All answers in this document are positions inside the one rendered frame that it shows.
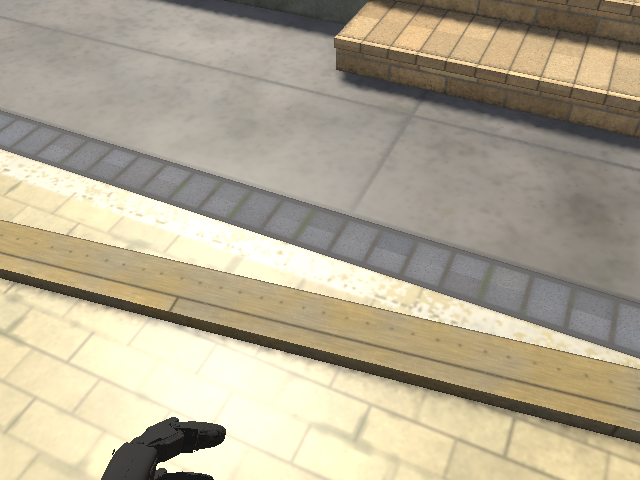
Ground left robot hand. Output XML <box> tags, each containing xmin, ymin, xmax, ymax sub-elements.
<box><xmin>101</xmin><ymin>417</ymin><xmax>226</xmax><ymax>480</ymax></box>

